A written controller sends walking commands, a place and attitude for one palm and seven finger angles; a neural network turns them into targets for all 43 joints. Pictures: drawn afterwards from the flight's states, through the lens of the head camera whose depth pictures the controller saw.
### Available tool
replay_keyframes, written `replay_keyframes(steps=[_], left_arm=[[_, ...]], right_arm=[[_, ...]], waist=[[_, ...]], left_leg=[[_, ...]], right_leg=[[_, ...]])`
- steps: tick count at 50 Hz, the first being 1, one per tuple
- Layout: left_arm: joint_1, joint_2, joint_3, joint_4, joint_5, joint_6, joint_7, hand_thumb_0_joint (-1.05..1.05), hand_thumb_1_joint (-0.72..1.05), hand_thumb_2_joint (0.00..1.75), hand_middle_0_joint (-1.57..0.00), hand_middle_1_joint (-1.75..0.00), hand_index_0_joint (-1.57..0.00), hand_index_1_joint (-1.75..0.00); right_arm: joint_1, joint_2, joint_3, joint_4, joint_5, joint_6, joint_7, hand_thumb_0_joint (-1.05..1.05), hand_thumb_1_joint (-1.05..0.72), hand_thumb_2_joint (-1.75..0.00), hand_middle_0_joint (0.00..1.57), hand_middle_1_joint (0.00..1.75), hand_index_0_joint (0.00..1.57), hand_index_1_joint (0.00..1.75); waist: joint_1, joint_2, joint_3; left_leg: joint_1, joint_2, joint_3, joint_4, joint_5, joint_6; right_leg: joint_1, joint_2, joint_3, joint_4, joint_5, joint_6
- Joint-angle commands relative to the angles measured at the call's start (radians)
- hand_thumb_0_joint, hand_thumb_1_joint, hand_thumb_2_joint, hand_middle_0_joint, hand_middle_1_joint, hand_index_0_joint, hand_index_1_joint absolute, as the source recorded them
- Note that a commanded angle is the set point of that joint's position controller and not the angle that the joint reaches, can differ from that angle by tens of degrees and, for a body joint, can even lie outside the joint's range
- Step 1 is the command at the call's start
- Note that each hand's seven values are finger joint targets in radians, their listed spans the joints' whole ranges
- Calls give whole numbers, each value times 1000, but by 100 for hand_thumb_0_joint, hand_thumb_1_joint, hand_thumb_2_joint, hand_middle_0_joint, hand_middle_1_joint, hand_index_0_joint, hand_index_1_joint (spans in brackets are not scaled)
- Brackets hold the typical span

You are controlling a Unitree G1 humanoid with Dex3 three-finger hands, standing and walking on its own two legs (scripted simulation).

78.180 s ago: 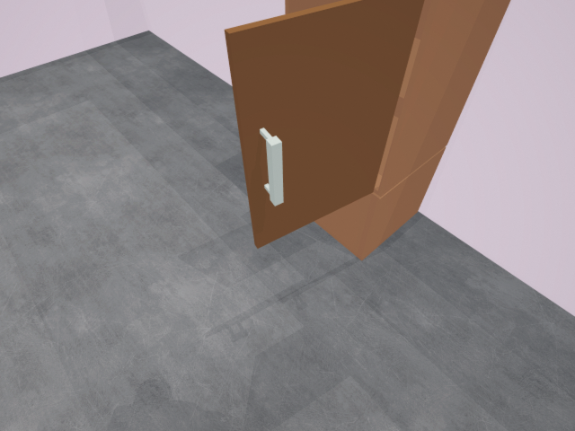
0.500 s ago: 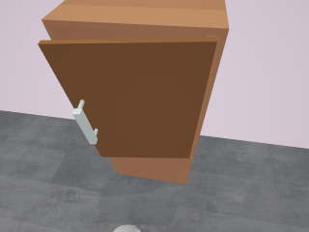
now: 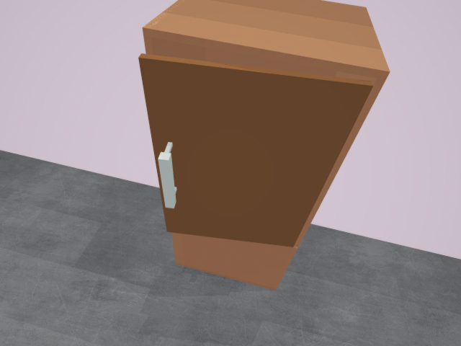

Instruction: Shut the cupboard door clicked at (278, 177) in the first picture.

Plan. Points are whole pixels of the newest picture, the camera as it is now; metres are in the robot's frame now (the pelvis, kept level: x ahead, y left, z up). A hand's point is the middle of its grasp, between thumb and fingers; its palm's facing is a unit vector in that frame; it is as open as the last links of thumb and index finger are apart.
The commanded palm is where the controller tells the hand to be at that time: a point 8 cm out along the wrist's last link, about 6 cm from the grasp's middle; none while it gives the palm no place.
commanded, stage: come to a stop and stand still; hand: left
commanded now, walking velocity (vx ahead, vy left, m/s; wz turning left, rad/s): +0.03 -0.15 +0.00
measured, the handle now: (170, 176) +0.49 +0.19 -0.04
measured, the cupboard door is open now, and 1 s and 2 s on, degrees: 8 8 8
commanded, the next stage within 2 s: look again from close up in 0.10 s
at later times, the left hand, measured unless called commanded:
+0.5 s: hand out of the picture +0.05 +0.14 -0.18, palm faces -0.02 -0.97 -0.23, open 7.2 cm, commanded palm none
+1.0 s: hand out of the picture -0.05 +0.14 -0.19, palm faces +0.08 -0.99 -0.14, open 7.4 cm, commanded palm none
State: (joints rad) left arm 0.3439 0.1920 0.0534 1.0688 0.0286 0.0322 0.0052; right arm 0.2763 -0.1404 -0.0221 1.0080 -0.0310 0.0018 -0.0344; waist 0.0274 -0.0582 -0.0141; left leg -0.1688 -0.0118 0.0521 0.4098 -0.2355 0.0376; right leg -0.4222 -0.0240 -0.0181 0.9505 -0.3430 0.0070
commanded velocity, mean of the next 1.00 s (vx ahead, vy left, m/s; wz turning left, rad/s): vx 0.05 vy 0.01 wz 0.00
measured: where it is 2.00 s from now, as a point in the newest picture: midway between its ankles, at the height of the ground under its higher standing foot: outside the picture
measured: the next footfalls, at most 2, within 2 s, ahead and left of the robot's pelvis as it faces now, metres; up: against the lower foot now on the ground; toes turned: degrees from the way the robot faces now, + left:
right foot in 0.24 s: +0.01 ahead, -0.13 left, +0.00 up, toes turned -4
right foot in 1.26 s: +0.09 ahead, -0.11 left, +0.00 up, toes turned -5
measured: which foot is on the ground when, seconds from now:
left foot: down 0.00-1.00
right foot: up 0.00-0.22, down 0.24-1.00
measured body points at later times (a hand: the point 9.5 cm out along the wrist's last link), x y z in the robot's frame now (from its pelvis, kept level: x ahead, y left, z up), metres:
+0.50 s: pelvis -0.01 -0.04 -0.01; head -0.02 -0.05 +0.44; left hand +0.05 +0.19 -0.16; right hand -0.01 -0.25 -0.18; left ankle +0.00 +0.09 -0.74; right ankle -0.03 -0.13 -0.74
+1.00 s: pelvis +0.00 -0.02 -0.01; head -0.01 -0.01 +0.44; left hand -0.06 +0.19 -0.17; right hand -0.03 -0.24 -0.16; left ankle +0.00 +0.09 -0.74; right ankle -0.03 -0.13 -0.74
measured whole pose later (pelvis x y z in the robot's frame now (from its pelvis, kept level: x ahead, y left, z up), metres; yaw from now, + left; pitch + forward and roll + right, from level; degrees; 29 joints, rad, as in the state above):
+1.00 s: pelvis +0.00 -0.02 -0.01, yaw +0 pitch -2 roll -1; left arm 0.42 0.13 0.01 1.10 0.02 -0.01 0.02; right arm 0.37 -0.14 0.00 1.11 -0.02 0.01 -0.01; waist 0.02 -0.01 -0.01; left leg -0.24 0.02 0.02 0.57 -0.30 0.01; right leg -0.16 0.00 -0.08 0.50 -0.32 -0.02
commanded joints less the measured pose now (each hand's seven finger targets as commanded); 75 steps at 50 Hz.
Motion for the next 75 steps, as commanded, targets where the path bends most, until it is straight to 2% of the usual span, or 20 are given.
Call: replay_keyframes(steps=[1,8,10,12,14,15,17,19,21,26,38,46,51,53,56,58,61,64,68,75], left_arm=[[-36,27,5,-64,4,-12,0,0,90,90,-20,-30,-20,-30],[-69,-14,-8,-70,-14,-27,5,0,90,90,-20,-30,-20,-30],[75,52,-19,30,-4,-44,51,0,90,90,-20,-30,-20,-30],[63,106,-17,-2,-7,-75,40,0,90,90,-20,-30,-20,-30],[-2,89,-32,-31,-2,-75,44,0,90,90,-20,-30,-20,-30],[-11,81,-26,-21,-11,-77,51,0,90,90,-20,-30,-20,-30],[-54,65,-38,-33,-22,-70,54,0,90,90,-20,-30,-20,-30],[-67,62,-37,-44,-18,-58,50,0,90,90,-20,-30,-20,-30],[-31,60,-38,-32,-16,-56,46,0,90,90,-20,-30,-20,-30],[-21,64,-45,-26,-16,-65,39,0,90,90,-20,-30,-20,-30],[28,61,-45,-20,-18,-64,33,0,90,90,-20,-30,-20,-30],[98,99,-8,-17,-8,-56,31,0,90,90,-20,-30,-20,-30],[95,55,-7,-18,-2,-56,25,0,90,90,-20,-30,-20,-30],[88,4,-19,-24,2,-58,21,0,90,90,-20,-30,-20,-30],[9,-22,-32,-58,2,-71,15,0,90,90,-20,-30,-20,-30],[7,-45,-34,-47,-11,-73,16,0,90,90,-20,-30,-20,-30],[88,-55,-34,-8,-19,-68,21,0,90,90,-20,-30,-20,-30],[86,19,-32,9,-27,-71,28,0,90,90,-20,-30,-20,-30],[38,8,-33,-1,-21,-55,36,0,90,90,-20,-30,-20,-30],[-10,39,-21,-48,-17,-45,44,0,90,90,-20,-30,-20,-30]], right_arm=[[93,-124,-21,-16,0,-28,-15,0,-90,-90,20,30,20,30],[135,-149,-29,39,-4,-19,-19,0,-90,-90,20,30,20,30],[-22,-196,-36,1,30,-32,-4,0,-90,-90,20,30,20,30],[46,-42,3,-40,17,-37,9,0,-90,-90,20,30,20,30],[76,-35,0,-19,15,-26,14,0,-90,-90,20,30,20,30],[94,-52,2,0,14,-22,12,0,-90,-90,20,30,20,30],[116,-54,6,15,13,-22,11,0,-90,-90,20,30,20,30],[109,-69,9,27,11,-26,12,0,-90,-90,20,30,20,30],[83,-67,17,33,9,-26,9,0,-90,-90,20,30,20,30],[94,-69,17,33,14,-23,7,0,-90,-90,20,30,20,30],[77,-88,20,48,17,-22,9,0,-90,-90,20,30,20,30],[93,-65,10,48,9,-12,22,0,-90,-90,20,30,20,30],[190,-67,9,74,11,-32,23,0,-90,-90,20,30,20,30],[267,-125,0,94,9,-40,12,0,-90,-90,20,30,20,30],[285,-111,5,95,7,-51,-1,0,-90,-90,20,30,20,30],[228,-99,15,83,5,-57,-7,0,-90,-90,20,30,20,30],[139,-85,22,70,19,-58,-20,0,-90,-90,20,30,20,30],[148,-46,23,74,27,-54,-20,0,-90,-90,20,30,20,30],[152,-38,10,98,23,-34,-23,0,-90,-90,20,30,20,30],[112,-41,0,88,22,-23,-16,0,-90,-90,20,30,20,30]], waist=[[-38,136,111],[-46,201,-1],[36,163,16],[-25,-87,-42],[-43,-61,-87],[-52,-186,-119],[-63,-135,-52],[-55,99,51],[-27,185,126],[-41,5,114],[-34,56,105],[-13,-63,165],[-44,109,179],[-57,290,150],[-63,202,169],[-38,126,116],[15,92,41],[-11,45,23],[-20,-41,70],[-23,30,15]], left_leg=[[2,301,-244,-211,135,135],[54,277,-203,-67,454,124],[-67,212,-66,152,285,21],[-231,62,-5,315,-147,-40],[-180,35,13,265,-168,-46],[-141,50,-6,231,-136,-41],[-65,52,-11,160,3,-37],[-43,94,-74,80,127,-27],[-113,115,-104,41,151,-12],[-72,93,-84,32,97,-22],[-59,81,-92,-21,44,-20],[-183,24,-4,153,-140,-21],[-69,60,-54,18,-74,6],[-11,212,-271,-110,-50,96],[76,304,-383,-130,259,219],[43,282,-291,-76,529,202],[-33,180,-148,11,574,91],[-124,102,-94,-28,230,-4],[-78,117,-89,-23,298,-3],[-34,115,-78,-5,277,-5]], right_leg=[[-119,-20,34,37,-8,13],[131,9,-27,-372,-45,4],[213,-66,69,-533,227,-25],[388,-240,164,-544,905,-103],[402,-185,82,-514,862,-127],[392,-174,92,-494,812,-124],[282,-149,71,-495,591,-105],[160,-90,73,-495,265,-76],[166,-61,67,-520,182,-63],[164,-74,90,-577,181,-60],[172,-79,96,-632,59,-57],[159,-194,226,-741,-294,-134],[93,-92,59,-540,-147,-105],[24,6,-90,-295,-108,-63],[-139,-6,-61,-82,-230,-65],[-29,-30,-39,-173,-182,-51],[236,-25,-43,-494,183,-24],[364,-140,76,-468,573,-71],[297,-118,49,-448,604,-58],[270,-121,77,-457,508,-68]])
